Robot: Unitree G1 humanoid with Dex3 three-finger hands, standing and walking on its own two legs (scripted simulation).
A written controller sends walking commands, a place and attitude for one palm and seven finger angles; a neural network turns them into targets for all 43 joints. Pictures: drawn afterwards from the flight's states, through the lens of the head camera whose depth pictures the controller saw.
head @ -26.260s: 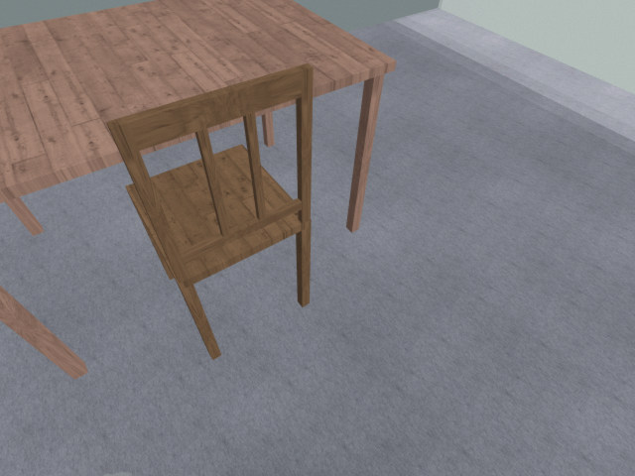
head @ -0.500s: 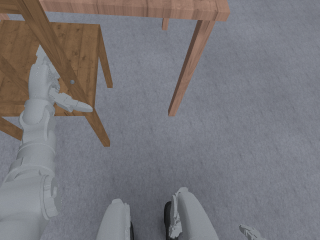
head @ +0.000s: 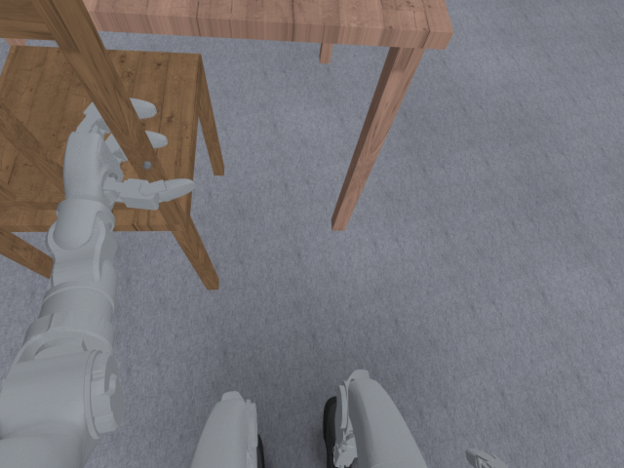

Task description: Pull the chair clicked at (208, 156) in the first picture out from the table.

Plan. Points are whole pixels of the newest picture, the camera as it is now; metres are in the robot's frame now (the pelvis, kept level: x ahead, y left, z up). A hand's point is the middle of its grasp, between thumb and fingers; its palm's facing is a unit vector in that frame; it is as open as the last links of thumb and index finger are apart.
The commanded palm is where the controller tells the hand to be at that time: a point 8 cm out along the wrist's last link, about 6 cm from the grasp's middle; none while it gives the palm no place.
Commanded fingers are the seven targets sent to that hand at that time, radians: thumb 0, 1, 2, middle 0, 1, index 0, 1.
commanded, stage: hook a spindle and tug to test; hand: left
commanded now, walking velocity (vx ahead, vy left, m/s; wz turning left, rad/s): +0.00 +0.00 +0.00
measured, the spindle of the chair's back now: out of the picture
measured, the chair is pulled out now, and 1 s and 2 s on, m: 0.00 0.03 0.13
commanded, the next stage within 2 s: step backward, pulling the chair out in 0.90 s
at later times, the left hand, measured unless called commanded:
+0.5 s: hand (148, 169) +0.47 +0.18 +0.02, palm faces -0.01 -1.00 -0.01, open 5.9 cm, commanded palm +0.44 +0.21 +0.02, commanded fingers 0.00 0.90 0.90 -0.50 -1.45 -0.50 -1.45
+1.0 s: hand (151, 192) +0.44 +0.17 +0.02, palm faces -0.03 -1.00 -0.03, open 6.0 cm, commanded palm +0.42 +0.22 +0.02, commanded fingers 0.00 0.90 0.90 -0.50 -1.45 -0.50 -1.45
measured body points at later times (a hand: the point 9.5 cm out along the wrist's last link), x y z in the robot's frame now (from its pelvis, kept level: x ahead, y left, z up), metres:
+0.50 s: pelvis +0.01 +0.00 +0.01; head +0.17 +0.03 +0.43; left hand +0.47 +0.23 +0.03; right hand +0.08 -0.26 -0.11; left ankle -0.01 +0.09 -0.62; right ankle +0.06 -0.13 -0.62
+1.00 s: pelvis +0.01 +0.00 +0.01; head +0.16 +0.02 +0.43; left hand +0.44 +0.23 +0.03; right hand +0.11 -0.26 -0.11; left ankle -0.01 +0.09 -0.62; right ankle +0.06 -0.13 -0.62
